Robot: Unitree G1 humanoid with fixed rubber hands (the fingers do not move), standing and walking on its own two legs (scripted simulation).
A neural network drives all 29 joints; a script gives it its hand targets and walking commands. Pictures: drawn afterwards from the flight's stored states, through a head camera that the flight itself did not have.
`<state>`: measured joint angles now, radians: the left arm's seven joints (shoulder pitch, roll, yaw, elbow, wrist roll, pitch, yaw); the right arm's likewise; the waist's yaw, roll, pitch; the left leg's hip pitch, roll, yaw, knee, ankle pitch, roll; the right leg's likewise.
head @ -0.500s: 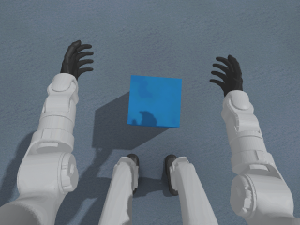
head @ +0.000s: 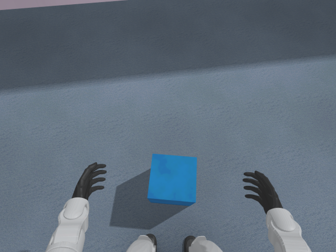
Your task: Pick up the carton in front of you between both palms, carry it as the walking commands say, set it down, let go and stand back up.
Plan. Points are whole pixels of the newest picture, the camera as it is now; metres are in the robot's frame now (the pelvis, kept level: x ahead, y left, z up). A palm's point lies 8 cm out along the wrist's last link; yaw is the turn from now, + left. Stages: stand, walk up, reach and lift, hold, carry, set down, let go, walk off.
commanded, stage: let go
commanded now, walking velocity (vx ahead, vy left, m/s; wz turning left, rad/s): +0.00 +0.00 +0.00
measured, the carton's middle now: (172, 181) +0.38 -0.01 -0.62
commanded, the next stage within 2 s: stand in 0.68 s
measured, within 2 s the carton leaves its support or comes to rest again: neither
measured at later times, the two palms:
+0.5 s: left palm (65, 239) +0.16 +0.23 -0.04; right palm (291, 233) +0.17 -0.23 -0.04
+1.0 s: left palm out of the picture +0.14 +0.29 -0.05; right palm (313, 241) +0.15 -0.29 -0.06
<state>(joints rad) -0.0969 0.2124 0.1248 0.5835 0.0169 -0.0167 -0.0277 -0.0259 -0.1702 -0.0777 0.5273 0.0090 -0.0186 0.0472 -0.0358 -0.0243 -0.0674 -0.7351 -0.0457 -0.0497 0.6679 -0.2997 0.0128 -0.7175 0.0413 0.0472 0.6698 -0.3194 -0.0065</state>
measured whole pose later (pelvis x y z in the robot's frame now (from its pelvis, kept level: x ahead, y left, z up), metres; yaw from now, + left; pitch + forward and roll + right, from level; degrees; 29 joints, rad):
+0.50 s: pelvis +0.00 -0.01 +0.03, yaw +0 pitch -5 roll +0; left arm 0.22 0.21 0.04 0.43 0.01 0.13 -0.08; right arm 0.21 -0.20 -0.04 0.43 -0.02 0.13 0.07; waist 0.00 0.00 0.10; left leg -0.10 -0.04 -0.06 0.44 -0.26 0.01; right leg -0.08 0.04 0.05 0.45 -0.28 -0.02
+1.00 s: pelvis +0.01 +0.00 +0.02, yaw +0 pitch -1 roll +0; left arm 0.21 0.34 0.06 0.69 0.04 0.02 0.01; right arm 0.18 -0.33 -0.04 0.71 -0.04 0.01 -0.02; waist 0.01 0.01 0.01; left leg -0.20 -0.03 -0.05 0.51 -0.30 0.01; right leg -0.17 0.05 0.05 0.49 -0.31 -0.02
